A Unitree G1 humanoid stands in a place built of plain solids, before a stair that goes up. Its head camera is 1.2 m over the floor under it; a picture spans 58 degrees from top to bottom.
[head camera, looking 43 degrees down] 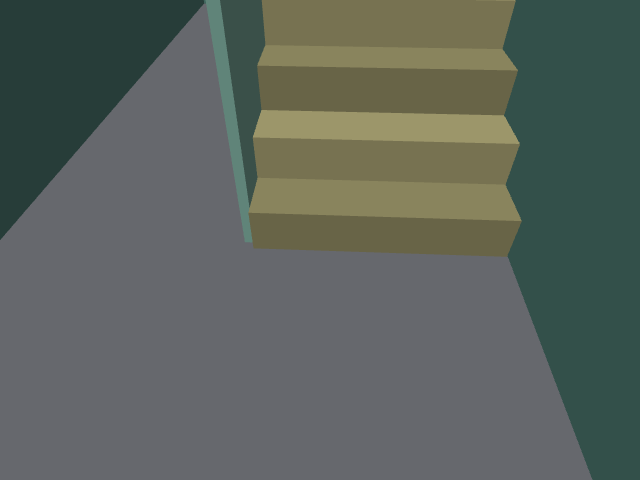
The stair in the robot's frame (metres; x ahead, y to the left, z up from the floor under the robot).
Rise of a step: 0.18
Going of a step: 0.23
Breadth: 1.00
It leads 3 degrees to the right of straight ahead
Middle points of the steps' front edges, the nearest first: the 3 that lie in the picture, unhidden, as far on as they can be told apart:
1.22 -0.23 0.18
1.44 -0.24 0.37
1.66 -0.25 0.55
